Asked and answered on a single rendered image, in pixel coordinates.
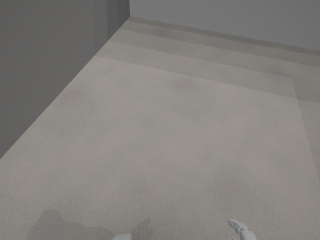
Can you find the robot right hand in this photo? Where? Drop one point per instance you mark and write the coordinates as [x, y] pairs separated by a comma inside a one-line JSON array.
[[241, 229]]

